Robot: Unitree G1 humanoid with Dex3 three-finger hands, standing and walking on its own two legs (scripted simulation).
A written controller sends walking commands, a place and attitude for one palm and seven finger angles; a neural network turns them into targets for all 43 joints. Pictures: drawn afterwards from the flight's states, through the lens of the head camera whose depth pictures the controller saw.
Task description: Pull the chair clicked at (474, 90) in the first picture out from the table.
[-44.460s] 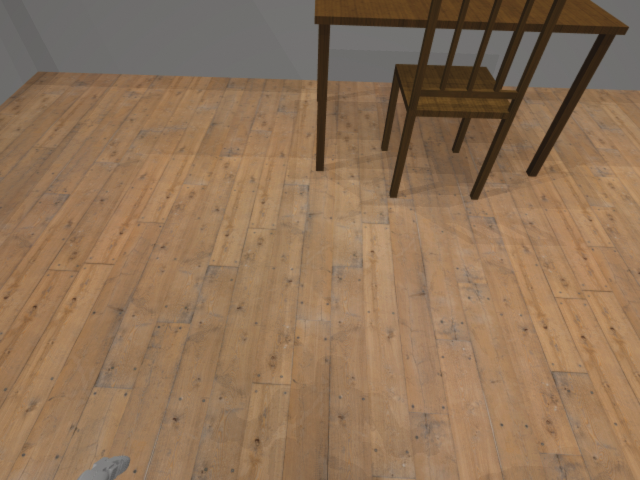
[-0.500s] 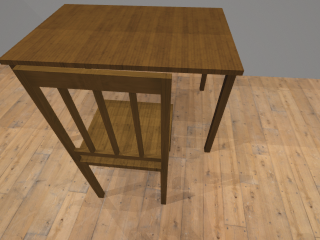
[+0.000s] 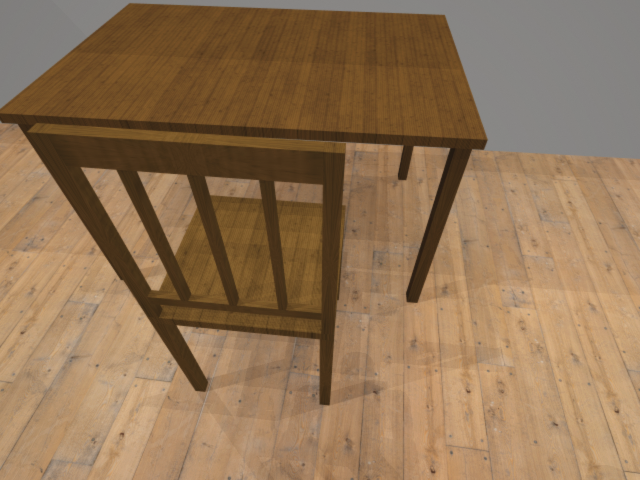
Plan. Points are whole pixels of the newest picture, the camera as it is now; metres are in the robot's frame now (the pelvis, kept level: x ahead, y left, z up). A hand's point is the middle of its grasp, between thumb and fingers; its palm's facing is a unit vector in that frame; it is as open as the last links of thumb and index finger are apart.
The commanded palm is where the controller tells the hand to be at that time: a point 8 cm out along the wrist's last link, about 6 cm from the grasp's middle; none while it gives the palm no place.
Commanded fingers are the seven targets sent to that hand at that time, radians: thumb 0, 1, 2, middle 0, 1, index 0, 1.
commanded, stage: look again from close up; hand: left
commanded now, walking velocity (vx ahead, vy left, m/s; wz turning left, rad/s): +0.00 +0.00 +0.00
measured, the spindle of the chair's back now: (218, 248) +0.49 +0.22 -0.05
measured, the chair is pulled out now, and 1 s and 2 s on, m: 0.21 0.21 0.21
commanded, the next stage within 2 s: shuffle to correct the standing spot in 0.10 s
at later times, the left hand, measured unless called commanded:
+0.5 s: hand out of the picture -0.02 +0.18 -0.18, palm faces +0.05 -0.98 -0.17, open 7.4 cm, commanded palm none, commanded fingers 0.00 0.90 0.90 -0.20 -0.30 -0.20 -0.30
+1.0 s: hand out of the picture +0.06 +0.23 -0.18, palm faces +0.00 -0.98 -0.22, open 7.4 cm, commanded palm none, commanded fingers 0.00 0.90 0.90 -0.20 -0.30 -0.20 -0.30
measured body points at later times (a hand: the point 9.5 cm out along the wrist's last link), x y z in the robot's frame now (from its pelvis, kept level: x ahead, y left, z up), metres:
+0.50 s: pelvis +0.01 +0.02 -0.01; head +0.02 +0.02 +0.44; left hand -0.02 +0.23 -0.17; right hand -0.01 -0.20 -0.17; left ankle -0.05 +0.12 -0.74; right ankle +0.02 -0.11 -0.74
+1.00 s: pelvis +0.03 +0.05 -0.01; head +0.04 +0.04 +0.44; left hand +0.06 +0.28 -0.16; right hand +0.02 -0.17 -0.17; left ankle -0.05 +0.12 -0.74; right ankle +0.02 -0.11 -0.74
